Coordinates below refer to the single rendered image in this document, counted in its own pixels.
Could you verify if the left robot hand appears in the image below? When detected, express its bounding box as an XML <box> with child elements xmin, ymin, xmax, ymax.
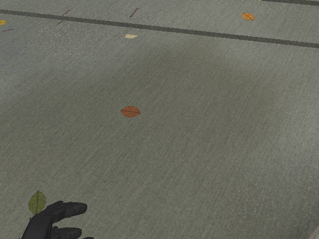
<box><xmin>19</xmin><ymin>200</ymin><xmax>94</xmax><ymax>239</ymax></box>

